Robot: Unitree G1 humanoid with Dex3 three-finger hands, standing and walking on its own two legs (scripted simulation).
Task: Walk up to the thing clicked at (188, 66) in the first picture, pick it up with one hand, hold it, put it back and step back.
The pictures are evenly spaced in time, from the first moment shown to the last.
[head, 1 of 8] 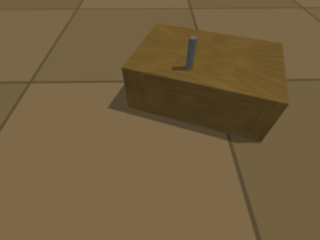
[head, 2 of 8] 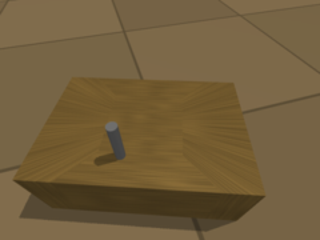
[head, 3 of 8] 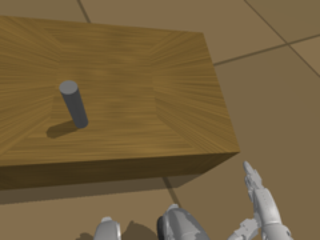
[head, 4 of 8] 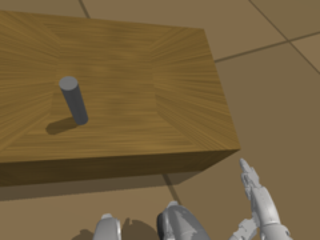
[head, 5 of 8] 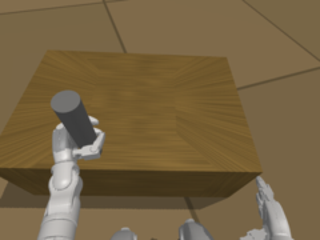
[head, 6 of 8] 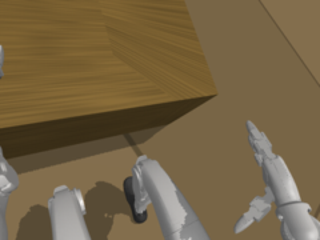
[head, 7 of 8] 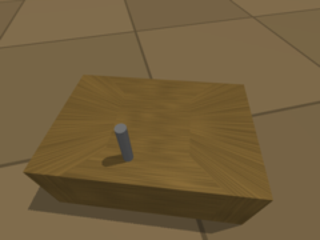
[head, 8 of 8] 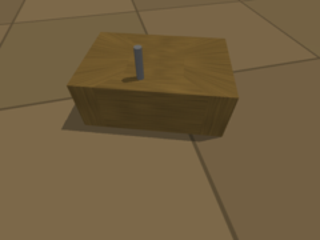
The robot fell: no
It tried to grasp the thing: yes
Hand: left
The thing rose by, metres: 0.29
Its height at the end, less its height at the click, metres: +0.00
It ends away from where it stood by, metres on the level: 0.02
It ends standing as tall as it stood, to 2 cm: yes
